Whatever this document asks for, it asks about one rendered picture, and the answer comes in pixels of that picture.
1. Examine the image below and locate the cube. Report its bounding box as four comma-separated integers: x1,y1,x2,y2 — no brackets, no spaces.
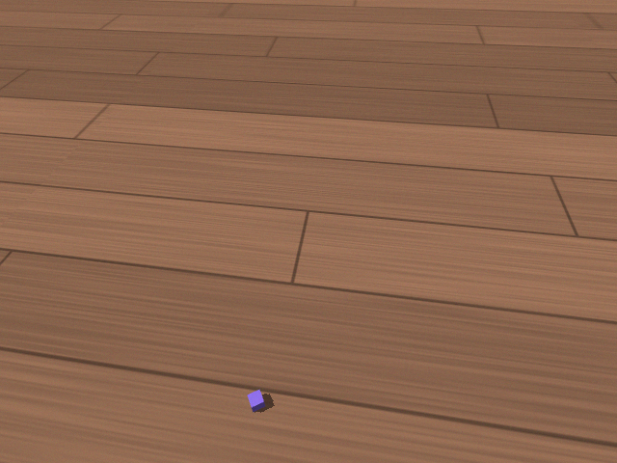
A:
247,390,265,412

